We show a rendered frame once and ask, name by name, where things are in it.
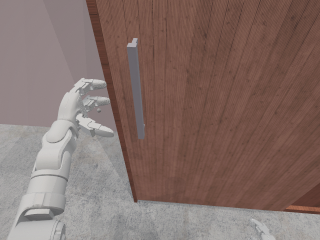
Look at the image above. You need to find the handle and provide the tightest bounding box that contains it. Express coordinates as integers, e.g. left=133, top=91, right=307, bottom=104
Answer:
left=127, top=38, right=145, bottom=140

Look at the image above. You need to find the left robot hand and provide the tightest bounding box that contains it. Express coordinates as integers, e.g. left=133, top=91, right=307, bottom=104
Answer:
left=57, top=78, right=114, bottom=138

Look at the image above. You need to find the wardrobe door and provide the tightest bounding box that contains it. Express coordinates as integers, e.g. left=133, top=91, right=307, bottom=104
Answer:
left=96, top=0, right=320, bottom=212
left=291, top=183, right=320, bottom=208

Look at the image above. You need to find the right robot hand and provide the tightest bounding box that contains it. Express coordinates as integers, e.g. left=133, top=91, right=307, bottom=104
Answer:
left=248, top=218, right=276, bottom=240

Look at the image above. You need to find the robot left upper arm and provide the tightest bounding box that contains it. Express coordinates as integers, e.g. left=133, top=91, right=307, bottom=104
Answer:
left=9, top=219, right=66, bottom=240

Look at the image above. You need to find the left robot forearm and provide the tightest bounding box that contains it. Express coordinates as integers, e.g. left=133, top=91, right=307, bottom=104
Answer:
left=6, top=120, right=79, bottom=240

